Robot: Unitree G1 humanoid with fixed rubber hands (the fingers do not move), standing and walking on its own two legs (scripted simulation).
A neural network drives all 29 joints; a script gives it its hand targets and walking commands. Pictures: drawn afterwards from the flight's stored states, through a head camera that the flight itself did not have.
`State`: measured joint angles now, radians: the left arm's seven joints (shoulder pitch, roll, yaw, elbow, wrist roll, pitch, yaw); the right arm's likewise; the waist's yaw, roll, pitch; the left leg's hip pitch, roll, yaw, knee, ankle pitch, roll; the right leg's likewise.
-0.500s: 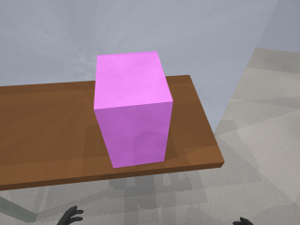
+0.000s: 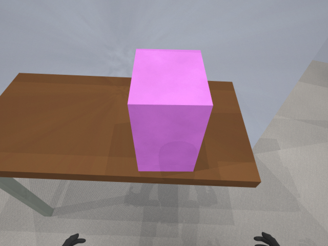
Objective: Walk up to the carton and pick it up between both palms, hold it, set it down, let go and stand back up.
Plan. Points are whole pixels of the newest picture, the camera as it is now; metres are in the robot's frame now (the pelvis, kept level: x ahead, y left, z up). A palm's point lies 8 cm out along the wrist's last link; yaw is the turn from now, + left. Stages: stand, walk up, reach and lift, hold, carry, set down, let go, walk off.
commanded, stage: walk up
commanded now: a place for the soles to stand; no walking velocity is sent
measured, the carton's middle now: (167, 115) +0.46 +0.00 +0.04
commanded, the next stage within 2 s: none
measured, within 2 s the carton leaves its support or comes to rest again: neither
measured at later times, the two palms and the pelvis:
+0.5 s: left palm out of the picture +0.06 +0.25 -0.10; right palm out of the picture +0.11 -0.26 -0.08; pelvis +0.01 -0.02 +0.01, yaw +2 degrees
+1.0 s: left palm out of the picture +0.03 +0.35 -0.10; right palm out of the picture +0.13 -0.18 -0.09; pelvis -0.01 +0.07 +0.00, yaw +2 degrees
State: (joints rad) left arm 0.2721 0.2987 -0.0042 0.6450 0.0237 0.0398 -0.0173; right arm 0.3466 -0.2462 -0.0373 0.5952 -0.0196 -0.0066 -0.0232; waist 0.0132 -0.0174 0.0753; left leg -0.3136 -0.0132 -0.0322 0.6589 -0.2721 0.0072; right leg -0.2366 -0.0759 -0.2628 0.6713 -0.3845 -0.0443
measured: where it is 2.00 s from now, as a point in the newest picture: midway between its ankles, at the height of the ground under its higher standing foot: outside the picture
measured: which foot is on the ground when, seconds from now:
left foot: down 0.00-0.62, up 0.64-0.84, down 0.86-1.00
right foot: down 0.00-1.00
